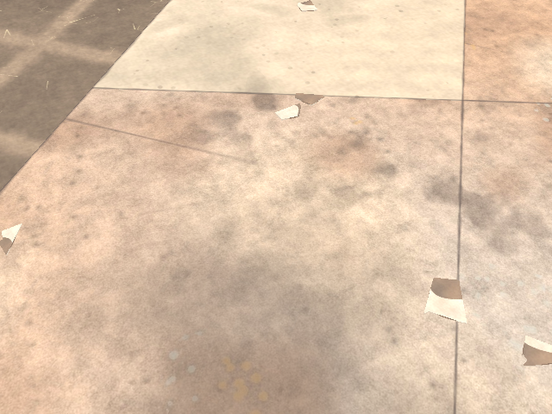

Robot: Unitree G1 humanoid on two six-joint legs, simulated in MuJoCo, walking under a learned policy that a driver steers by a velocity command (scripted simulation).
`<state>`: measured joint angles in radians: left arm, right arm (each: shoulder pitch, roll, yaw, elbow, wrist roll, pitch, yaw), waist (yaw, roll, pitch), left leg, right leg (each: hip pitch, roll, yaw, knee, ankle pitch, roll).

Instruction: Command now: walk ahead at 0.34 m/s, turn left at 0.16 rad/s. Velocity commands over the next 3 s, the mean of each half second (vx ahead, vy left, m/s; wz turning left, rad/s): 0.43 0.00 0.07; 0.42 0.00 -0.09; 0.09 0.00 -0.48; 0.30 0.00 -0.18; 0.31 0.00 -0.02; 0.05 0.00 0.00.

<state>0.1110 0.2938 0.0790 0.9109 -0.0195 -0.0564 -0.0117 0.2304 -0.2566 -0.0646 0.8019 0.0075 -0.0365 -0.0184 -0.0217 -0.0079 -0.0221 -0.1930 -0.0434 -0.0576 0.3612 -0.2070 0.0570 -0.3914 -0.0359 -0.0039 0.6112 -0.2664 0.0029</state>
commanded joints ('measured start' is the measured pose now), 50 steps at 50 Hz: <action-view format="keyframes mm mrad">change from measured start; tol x32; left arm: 1 -89 81 7 -69 -7 -42 -12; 29 381 3 -37 -19 15 -23 16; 50 -62 74 -7 -193 18 -18 -39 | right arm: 1 20 -192 -48 -36 9 -9 4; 23 -312 -58 1 -182 20 -57 60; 30 231 -233 -63 -43 -6 -46 44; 50 21 -190 -35 41 0 -25 -10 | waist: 1 -19 132 34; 6 98 -249 -39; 24 92 -92 121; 30 -101 255 -416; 50 -4 87 32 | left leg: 1 30 270 -282 -155 -253 164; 9 -733 102 -27 763 -219 1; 25 -362 77 80 152 162 3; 28 243 107 40 178 148 99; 29 640 388 -438 127 -45 260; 37 -16 261 -155 -231 95 187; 50 194 281 133 -41 604 89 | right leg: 1 -20 5 -25 -93 5 -34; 4 271 2 -18 -184 55 -66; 7 554 -379 635 -415 -325 -302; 27 430 -189 23 -137 798 -121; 31 -362 2 120 742 -254 -47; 50 -172 -15 -3 -40 265 -47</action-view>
